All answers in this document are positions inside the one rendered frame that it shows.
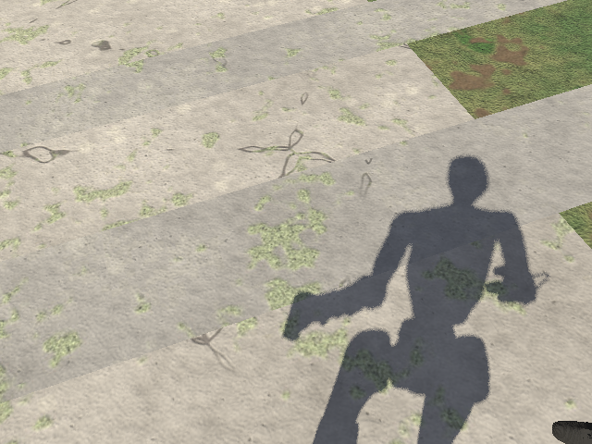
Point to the robot right hand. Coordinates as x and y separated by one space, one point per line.
572 432

